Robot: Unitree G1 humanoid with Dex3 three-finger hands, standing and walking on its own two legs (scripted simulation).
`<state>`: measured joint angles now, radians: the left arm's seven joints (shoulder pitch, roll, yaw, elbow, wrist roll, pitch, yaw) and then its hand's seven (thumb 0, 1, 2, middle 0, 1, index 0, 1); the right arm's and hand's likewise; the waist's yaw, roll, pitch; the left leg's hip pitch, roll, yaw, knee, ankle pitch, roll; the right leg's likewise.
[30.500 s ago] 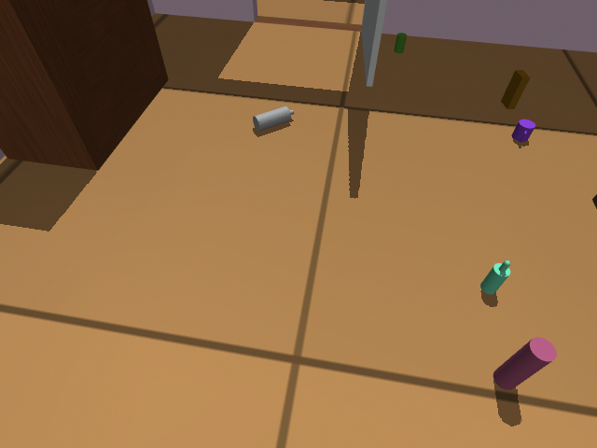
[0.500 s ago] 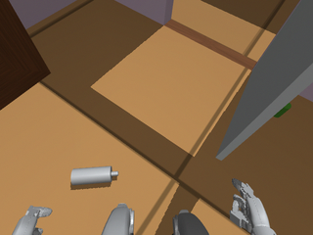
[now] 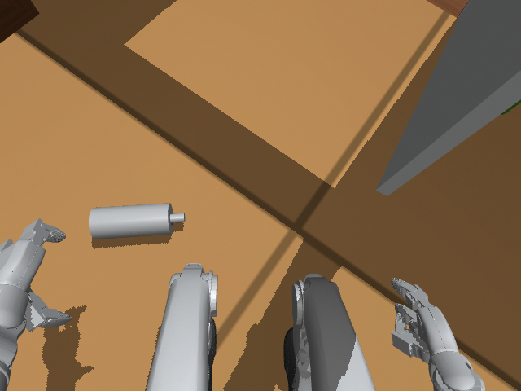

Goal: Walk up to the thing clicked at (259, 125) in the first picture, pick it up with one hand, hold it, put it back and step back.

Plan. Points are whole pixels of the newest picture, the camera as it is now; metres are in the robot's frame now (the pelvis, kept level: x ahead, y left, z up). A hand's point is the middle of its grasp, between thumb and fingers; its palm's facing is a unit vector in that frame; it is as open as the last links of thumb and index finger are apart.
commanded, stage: rise first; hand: left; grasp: from above
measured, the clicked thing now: (140, 220) +0.45 +0.31 -0.47
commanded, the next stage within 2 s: approach in 1.38 s
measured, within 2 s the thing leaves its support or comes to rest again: neither
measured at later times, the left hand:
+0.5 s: hand (78, 243) +0.35 +0.36 -0.26, palm faces -0.44 -0.19 -0.88, open 14.1 cm
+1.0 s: hand (90, 231) +0.38 +0.37 -0.32, palm faces -0.43 -0.08 -0.90, open 14.2 cm
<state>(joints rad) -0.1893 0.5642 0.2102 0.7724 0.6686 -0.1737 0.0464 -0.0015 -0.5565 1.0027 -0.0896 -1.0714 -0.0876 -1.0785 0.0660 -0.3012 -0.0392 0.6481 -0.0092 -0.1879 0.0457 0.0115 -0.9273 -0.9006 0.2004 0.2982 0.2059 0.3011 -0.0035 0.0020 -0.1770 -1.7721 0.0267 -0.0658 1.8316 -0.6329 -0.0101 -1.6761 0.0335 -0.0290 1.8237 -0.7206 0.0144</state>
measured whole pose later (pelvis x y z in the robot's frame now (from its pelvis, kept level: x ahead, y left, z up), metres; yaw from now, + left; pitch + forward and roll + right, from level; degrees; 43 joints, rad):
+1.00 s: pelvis -0.03 +0.00 -0.17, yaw -7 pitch +32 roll -9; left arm -0.73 0.89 0.26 1.29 1.24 -0.41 0.35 0.00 -0.54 1.02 -0.09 -1.00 -0.08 -1.01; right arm 0.01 -0.26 0.04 0.78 -0.16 0.01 0.11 0.00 -0.91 -0.90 0.20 0.30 0.21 0.30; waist -0.09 -0.06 -0.03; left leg -2.31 0.03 -0.17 2.39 -0.65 -0.01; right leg -2.17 0.08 -0.11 2.33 -0.73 0.03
